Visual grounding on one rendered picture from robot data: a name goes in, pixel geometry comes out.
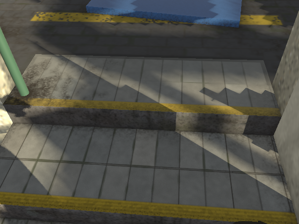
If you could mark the stairs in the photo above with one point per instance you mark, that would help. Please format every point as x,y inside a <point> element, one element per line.
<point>78,165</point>

